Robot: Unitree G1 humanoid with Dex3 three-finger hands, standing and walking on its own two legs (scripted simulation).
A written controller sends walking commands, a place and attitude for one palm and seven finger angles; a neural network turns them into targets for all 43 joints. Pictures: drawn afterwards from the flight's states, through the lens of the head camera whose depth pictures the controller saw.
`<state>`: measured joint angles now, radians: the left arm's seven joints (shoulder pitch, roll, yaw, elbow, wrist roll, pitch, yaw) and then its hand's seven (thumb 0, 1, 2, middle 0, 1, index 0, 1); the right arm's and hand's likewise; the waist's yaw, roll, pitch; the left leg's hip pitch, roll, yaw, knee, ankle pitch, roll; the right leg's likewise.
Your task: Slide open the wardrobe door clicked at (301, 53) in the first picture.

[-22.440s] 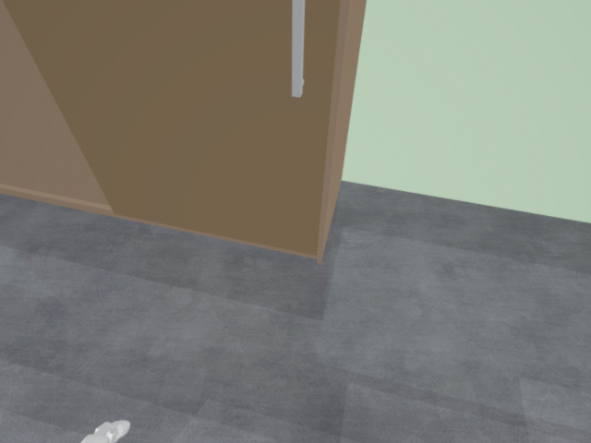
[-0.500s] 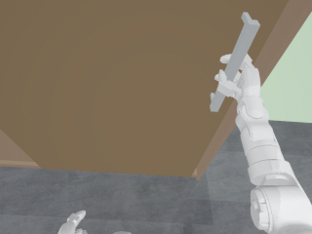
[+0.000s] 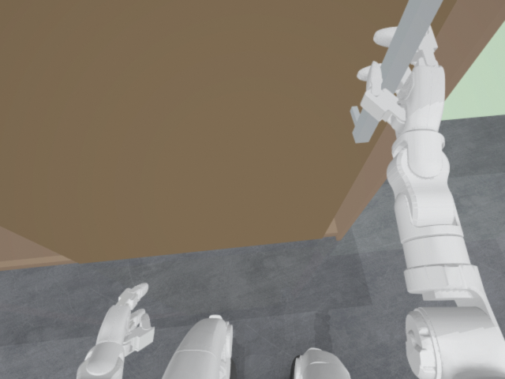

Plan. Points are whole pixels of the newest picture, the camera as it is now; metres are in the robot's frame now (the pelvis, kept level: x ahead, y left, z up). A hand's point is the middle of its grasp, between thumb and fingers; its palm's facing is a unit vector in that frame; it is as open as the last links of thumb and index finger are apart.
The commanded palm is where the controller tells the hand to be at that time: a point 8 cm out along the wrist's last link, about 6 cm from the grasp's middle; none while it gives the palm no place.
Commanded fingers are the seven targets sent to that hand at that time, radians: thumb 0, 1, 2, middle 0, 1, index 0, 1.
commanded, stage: step sideways, sliding the door along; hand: right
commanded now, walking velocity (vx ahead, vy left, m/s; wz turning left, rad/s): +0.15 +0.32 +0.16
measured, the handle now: (385, 62) +0.50 -0.18 +0.16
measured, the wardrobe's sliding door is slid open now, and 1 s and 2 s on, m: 0.06 0.36 0.64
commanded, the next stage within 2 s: none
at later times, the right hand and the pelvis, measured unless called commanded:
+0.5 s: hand (287, 96) +0.45 -0.05 +0.15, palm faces +0.37 +0.92 -0.07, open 6.6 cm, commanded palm +0.41 -0.03 +0.15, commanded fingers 0.00 -0.90 -0.90 0.45 1.40 0.45 1.40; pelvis +0.06 +0.16 +0.01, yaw -4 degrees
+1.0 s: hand (141, 112) +0.43 +0.14 +0.15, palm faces +0.23 +0.97 -0.12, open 6.5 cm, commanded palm +0.39 +0.15 +0.15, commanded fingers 0.00 -0.90 -0.90 0.45 1.40 0.45 1.40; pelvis +0.06 +0.31 -0.01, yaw +3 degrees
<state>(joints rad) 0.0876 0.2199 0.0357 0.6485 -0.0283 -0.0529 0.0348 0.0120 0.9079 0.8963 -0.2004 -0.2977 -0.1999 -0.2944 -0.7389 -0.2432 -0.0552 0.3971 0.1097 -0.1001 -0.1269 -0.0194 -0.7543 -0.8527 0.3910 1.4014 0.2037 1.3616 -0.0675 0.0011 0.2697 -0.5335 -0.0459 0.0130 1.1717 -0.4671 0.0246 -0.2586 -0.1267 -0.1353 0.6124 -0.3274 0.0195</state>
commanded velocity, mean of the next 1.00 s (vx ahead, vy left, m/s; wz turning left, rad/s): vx -0.26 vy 0.28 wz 0.16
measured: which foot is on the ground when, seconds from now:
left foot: up 0.00-0.26, down 0.28-0.56, up 0.58-0.96, down 0.98-1.00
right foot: down 0.00-0.30, up 0.32-0.54, down 0.56-0.98, up 1.00-1.00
